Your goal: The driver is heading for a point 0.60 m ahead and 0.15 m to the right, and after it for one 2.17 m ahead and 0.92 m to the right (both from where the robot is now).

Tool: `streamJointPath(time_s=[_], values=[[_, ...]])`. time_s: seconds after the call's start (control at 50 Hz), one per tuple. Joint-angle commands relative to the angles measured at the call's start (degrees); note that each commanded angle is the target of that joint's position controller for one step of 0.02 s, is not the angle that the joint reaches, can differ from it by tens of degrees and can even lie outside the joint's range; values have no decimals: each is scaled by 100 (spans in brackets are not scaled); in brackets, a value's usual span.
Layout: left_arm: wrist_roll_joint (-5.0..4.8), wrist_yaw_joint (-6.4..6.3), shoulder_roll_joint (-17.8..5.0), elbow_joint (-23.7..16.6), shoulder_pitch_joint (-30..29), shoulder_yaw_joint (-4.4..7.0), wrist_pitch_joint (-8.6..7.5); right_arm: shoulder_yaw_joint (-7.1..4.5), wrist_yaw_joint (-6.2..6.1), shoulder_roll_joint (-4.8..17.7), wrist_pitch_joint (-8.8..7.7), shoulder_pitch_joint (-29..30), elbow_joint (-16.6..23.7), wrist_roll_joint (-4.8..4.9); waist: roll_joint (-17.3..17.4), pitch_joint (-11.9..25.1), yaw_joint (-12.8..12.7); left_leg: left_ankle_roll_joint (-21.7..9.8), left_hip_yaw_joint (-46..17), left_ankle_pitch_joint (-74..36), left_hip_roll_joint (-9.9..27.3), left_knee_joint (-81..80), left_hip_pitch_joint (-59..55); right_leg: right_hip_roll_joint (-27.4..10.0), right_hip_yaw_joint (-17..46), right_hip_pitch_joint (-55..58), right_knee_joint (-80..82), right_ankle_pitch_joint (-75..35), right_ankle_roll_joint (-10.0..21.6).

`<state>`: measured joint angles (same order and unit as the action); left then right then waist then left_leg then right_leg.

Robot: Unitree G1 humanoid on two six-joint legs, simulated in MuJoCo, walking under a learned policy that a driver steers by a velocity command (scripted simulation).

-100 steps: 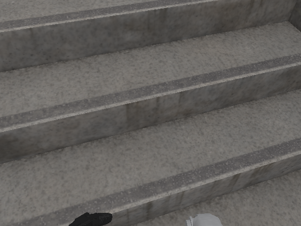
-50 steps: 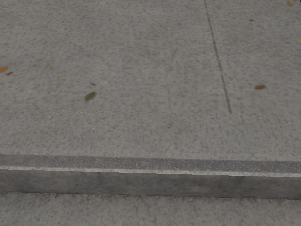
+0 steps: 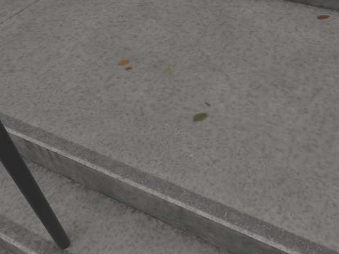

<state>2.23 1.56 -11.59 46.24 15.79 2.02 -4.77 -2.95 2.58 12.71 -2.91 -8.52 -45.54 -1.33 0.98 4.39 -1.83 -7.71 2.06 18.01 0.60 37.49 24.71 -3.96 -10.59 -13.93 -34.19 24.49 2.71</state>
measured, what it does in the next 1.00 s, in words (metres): climbs: right foot, then left foot 0.16 m higher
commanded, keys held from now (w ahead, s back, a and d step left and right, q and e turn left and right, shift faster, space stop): w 0.58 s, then w+e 0.42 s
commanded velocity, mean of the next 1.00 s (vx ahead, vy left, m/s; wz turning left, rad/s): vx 0.44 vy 0.00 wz -0.12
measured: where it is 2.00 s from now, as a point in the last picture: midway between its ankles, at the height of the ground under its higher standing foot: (188, 161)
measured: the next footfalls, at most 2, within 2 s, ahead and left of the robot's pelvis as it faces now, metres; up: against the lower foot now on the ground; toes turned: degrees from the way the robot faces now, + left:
right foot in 0.28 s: +0.06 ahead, -0.10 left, +0.00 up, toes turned -2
left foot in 0.66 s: +0.40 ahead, +0.13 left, +0.17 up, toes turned +4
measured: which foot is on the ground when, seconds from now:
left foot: down 0.00-0.28, up 0.30-0.64, down 0.66-1.00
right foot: down 0.00-0.12, up 0.14-0.26, down 0.28-0.68, up 0.70-1.00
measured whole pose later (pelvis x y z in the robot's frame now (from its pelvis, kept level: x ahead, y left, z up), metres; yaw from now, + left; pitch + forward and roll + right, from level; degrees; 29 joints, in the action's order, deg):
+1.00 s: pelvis +0.39 +0.06 +0.17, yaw -9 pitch +5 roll +1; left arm 0.5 6.6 -8.5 50.4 5.4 -1.4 -2.7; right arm 3.2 2.7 7.3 -4.4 -27.6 -66.6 -7.7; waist -0.9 5.2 -0.3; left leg -3.9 14.3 18.4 -0.2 28.0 15.2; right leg -1.2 6.5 -80.2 -127.5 0.6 15.3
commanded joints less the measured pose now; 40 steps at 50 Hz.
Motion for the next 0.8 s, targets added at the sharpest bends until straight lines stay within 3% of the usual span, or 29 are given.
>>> streamJointPath(time_s=[0.02, 0.04, 0.08, 0.14, 0.2, 0.24, 0.26, 0.28, 0.3, 0.32, 0.34, 0.36, 0.42, 0.46, 0.5, 0.54, 0.56, 0.58, 0.6, 0.62, 0.64, 0.66, 0.68, 0.7, 0.72, 0.74, 0.76, 0.78, 0.8], values=[[-13, -73, -598, -378, -250, 159, -66, -164, -60, 399, -66, 119, 432, -34, -489, -217, 104, -482, 2, 272, -93, -174, -46, -908, 1212, 95, 1568, 129, 1091], [-74, -71, -500, -242, -121, 135, 21, -7, -70, -205, -199, -593, 255, -50, -693, -278, 327, -11, 57, -239, -2, -512, -380, -551, 868, 329, 1125, -864, 470], [-146, -96, -458, -371, -117, 79, 38, -149, -149, 405, -275, -856, 142, -94, 452, -176, 335, -62, -751, -1275, 314, -978, -1325, -151, 247, -66, -97, -2292, 70], [-211, -58, -380, -468, -45, 3, 96, -342, -270, 1035, -57, -1570, 72, -93, 1175, 116, 520, -714, -2145, -2379, 1180, -1804, -2774, 279, 219, -1528, -1460, -361, -4], [-216, -65, -94, -524, 121, -67, 106, -253, -266, 835, 20, -871, 262, -135, 390, -229, 64, -757, -1531, -2735, 1256, -2075, -1598, 200, 568, -754, -1326, 640, 160], [-77, -129, -82, -414, 653, -50, 88, -183, -284, 612, 43, -260, 367, 68, 215, -596, -440, -414, -678, -3274, 701, -1434, -888, 410, 534, 340, 587, -428, 304], [17, -216, -353, -259, 1254, 59, 90, -170, -286, 473, -28, -44, 442, 195, 22, -430, -671, -123, -369, -3498, 444, -514, -356, 220, 978, 1219, 1008, -1149, 376], [36, -321, -961, -99, 2043, 224, 113, -101, -255, 237, -105, 287, 661, 248, -926, -109, -952, 240, 43, -1897, 53, 1042, 966, -731, 2327, 2341, 1955, -1174, 549], [-140, -349, -1594, -135, 2130, 369, 231, -47, -222, 60, -79, 31, 789, -3, -1708, 26, -754, 516, 222, 514, -312, 2269, 2171, -1830, 3978, 2808, 2253, -2216, 1057], [-145, -382, -1422, -199, 1770, 374, 303, -95, -232, 155, 14, -31, 820, -204, -1614, -223, -716, 657, 60, 784, -36, 4118, 2726, -2166, 4644, 2283, 2369, -769, 1860], [-132, -363, -1079, -202, 1408, 318, 308, -113, -254, 197, 22, 345, 928, -257, -814, -782, -617, 706, -151, 608, 172, 5459, 3564, -2014, 4195, 2034, 2525, 421, 1974], [-45, -255, -841, -163, 1259, 255, 209, -60, -220, 30, -43, 614, 1086, -118, -835, -1226, -374, 575, -137, 547, 131, 6507, 4335, -1590, 3505, 1733, 2563, 887, 1660], [-44, -136, -75, 402, 1673, 58, 12, 173, -283, -568, -50, 734, 1367, -127, -431, -1222, -53, 181, -225, 487, 108, 8667, 5438, -1242, 2561, 1267, 2309, 45, 1119], [-34, -102, -199, 615, 1604, 62, -102, 347, -305, -755, 11, 1235, 1832, -109, -372, -1392, 148, 55, -236, 652, 210, 8776, 5780, -1238, 2184, 768, 2601, -65, 880], [-104, -98, -238, 855, 1522, 48, -189, 354, -292, -538, 59, 1846, 2192, -31, -625, -1628, 114, 41, 171, 1056, 332, 8214, 5919, -1098, 1892, 601, 3166, -453, 867], [-254, -235, -157, 1134, 1774, -11, -96, 469, -236, -533, 107, 2273, 2604, 28, -609, -1672, 79, 44, 506, 1185, 646, 6593, 5367, -813, 1522, 416, 3762, -980, 804], [-271, -309, -296, 1018, 1614, 16, -36, 489, -161, -423, 151, 2078, 2553, 35, -432, -1373, 69, 62, 917, 794, 577, 5319, 3985, -622, 1089, 33, 4173, -2259, 950], [-377, -392, -440, 912, 1469, 49, -24, 580, -117, -836, 175, 2054, 2633, 168, -499, -1049, 102, -135, 886, 620, 549, 4010, 2125, -724, 912, -521, 4530, -3230, 945], [-398, -362, -616, 735, 1481, 22, -94, 422, -106, -592, 173, 1534, 2284, 160, -230, -95, 278, -116, 1379, 535, -171, 3945, 369, -741, 771, -434, 3585, -7126, 956], [544, 608, -1123, 1512, 1935, -122, -220, 742, 323, -553, 608, 2149, 2504, 203, -1996, 1329, 984, 105, 449, 159, -489, 4135, -288, -1712, 1618, -705, 3164, -10176, 1496], [142, 778, -1864, 1067, 916, 251, -290, 400, 425, 113, 671, 1124, 2035, 242, -1357, 917, 1524, 7, 761, 408, -654, 2495, 631, -1421, 919, 1223, 2084, -11052, 1260], [221, 866, -1896, 1078, 1090, 358, -227, 318, 351, 448, 704, 257, 1530, 79, -1152, 1720, 1462, -72, 811, -205, -809, 1952, -473, -1298, 943, 1081, 937, -11580, 1314], [572, 1077, -1127, 1099, 1802, 118, -141, 304, 229, 617, 722, -1123, 965, 131, 222, 2905, 1538, -1066, -1569, -1125, 235, 1048, -3175, -808, 1730, -1075, -1199, -9633, 1135], [578, 1079, -733, 1269, 2458, 45, -50, 240, 133, 1012, 699, -2846, 185, -83, 1609, 3542, 1674, -1998, -4814, -367, 1620, -927, -4311, 554, 2240, -2373, -3555, -2972, 998], [172, 1043, -750, 1247, 1637, 200, 12, 81, 51, 1243, 387, -3204, -246, -297, 1075, 1714, 1656, -1413, -5534, 1711, 1739, -1745, -2503, 840, 3226, -3453, -6937, -3203, 848], [76, 841, -323, 1084, 1302, 153, -58, 186, 31, 1006, 91, -1946, -379, -100, 884, 694, 908, -943, -4866, 2201, 1745, -1671, -1496, 713, 3122, -4318, -8059, -3229, 743], [83, 599, -105, 1024, 1042, 67, -91, 291, 43, 413, -16, -1050, -523, 17, 348, 575, 595, -1012, -4211, 1806, 1692, -1523, -1140, 745, 2981, -4581, -8777, -3029, 788], [100, 452, 51, 854, 641, -47, -49, 501, 90, -430, -100, -478, -713, 5, -399, 610, 279, -881, -3335, 1306, 1656, -1296, -1008, 602, 2926, -4980, -9008, -3002, 998], [6, 438, 251, 759, 563, -154, 59, 669, 135, -929, -108, -155, -940, -198, -599, 498, -62, -491, -2715, 635, 1618, -1510, -486, 432, 2900, -4967, -9111, -3427, 1248]])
